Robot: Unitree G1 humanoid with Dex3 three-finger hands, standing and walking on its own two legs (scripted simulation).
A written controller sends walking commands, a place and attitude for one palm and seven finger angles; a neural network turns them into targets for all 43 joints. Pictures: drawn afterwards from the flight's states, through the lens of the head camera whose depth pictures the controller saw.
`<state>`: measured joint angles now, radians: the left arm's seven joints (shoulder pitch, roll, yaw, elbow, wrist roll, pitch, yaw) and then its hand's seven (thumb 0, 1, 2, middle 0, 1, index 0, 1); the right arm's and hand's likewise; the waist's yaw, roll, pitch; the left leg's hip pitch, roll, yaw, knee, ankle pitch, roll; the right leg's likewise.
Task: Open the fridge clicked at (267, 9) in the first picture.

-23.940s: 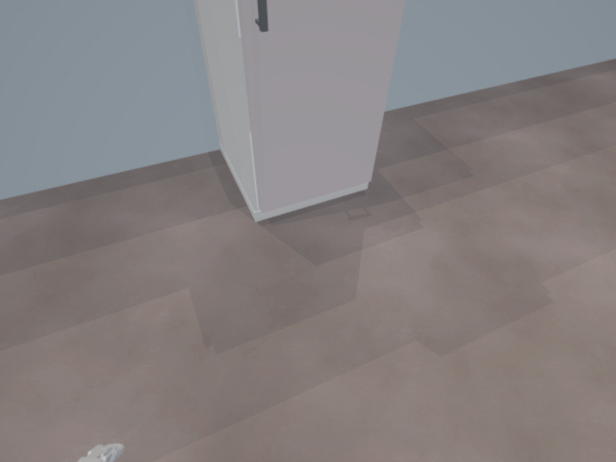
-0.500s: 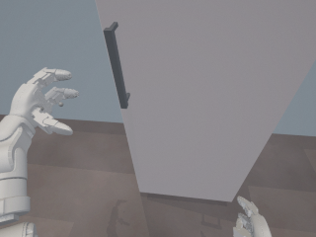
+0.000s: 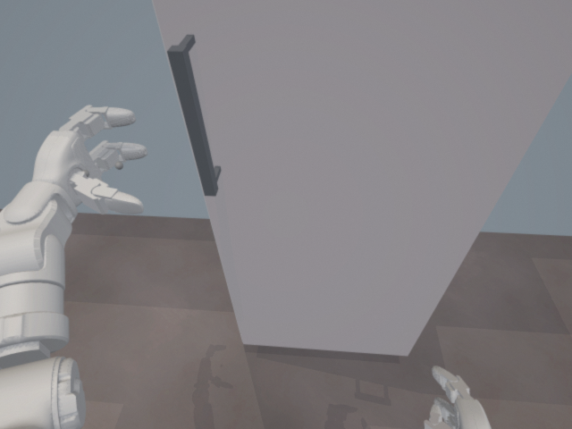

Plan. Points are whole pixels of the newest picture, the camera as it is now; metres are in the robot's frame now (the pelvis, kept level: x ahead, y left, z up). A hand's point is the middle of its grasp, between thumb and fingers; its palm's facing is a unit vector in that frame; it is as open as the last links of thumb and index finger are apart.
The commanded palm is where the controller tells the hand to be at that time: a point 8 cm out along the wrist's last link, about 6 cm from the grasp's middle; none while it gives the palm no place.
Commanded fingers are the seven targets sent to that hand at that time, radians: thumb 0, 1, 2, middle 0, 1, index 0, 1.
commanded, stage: move the hooked fingers beside the handle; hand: left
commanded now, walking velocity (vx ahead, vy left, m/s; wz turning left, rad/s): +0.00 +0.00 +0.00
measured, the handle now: (201, 124) +0.49 +0.16 +0.20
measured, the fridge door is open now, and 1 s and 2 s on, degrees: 0 0 0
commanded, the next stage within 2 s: feel for the door with the fingertips in 1.30 s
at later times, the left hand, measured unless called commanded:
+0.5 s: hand (144, 140) +0.42 +0.22 +0.22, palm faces +0.02 -1.00 -0.03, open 14.0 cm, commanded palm +0.40 +0.27 +0.20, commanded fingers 0.00 -0.50 0.30 -0.30 -1.20 -0.30 -1.20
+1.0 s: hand (138, 145) +0.43 +0.23 +0.20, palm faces +0.00 -1.00 -0.01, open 14.0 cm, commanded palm +0.40 +0.28 +0.20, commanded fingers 0.00 -0.50 0.30 -0.30 -1.20 -0.30 -1.20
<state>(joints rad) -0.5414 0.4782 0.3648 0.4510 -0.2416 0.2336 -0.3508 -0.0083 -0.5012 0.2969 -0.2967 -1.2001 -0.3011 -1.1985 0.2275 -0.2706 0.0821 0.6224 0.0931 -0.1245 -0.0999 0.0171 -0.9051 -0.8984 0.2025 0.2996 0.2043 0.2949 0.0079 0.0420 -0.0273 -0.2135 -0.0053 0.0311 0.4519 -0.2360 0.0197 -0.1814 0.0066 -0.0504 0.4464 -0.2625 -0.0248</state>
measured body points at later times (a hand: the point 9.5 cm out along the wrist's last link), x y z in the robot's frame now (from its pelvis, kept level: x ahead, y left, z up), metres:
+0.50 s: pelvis +0.00 -0.01 +0.00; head +0.01 -0.02 +0.45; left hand +0.41 +0.27 +0.22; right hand +0.12 -0.26 -0.10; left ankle +0.00 +0.11 -0.74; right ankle -0.02 -0.10 -0.74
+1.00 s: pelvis +0.01 +0.00 +0.00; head +0.01 -0.01 +0.45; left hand +0.42 +0.29 +0.21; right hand +0.11 -0.26 -0.10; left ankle +0.00 +0.11 -0.74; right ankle -0.02 -0.10 -0.74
